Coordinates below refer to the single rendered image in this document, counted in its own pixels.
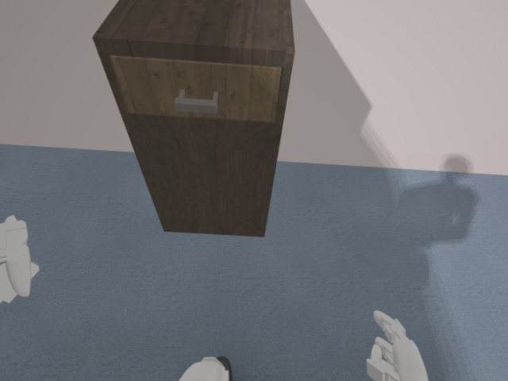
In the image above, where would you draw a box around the drawer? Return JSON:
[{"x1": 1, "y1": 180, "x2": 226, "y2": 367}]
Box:
[{"x1": 110, "y1": 56, "x2": 282, "y2": 121}]

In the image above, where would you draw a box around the left robot thigh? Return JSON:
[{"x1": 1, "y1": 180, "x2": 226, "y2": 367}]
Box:
[{"x1": 179, "y1": 361, "x2": 229, "y2": 381}]

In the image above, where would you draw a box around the right robot hand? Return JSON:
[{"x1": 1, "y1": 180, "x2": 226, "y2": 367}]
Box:
[{"x1": 367, "y1": 310, "x2": 429, "y2": 381}]

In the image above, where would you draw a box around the robot left foot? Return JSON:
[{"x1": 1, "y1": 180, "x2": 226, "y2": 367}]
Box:
[{"x1": 216, "y1": 356, "x2": 232, "y2": 381}]

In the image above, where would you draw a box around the handle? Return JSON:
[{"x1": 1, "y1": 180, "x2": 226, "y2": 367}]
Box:
[{"x1": 174, "y1": 90, "x2": 218, "y2": 114}]

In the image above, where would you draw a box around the left robot hand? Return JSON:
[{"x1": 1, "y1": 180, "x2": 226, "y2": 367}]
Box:
[{"x1": 0, "y1": 215, "x2": 39, "y2": 303}]

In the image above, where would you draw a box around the cabinet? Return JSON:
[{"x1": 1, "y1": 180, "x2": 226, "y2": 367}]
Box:
[{"x1": 92, "y1": 0, "x2": 295, "y2": 237}]

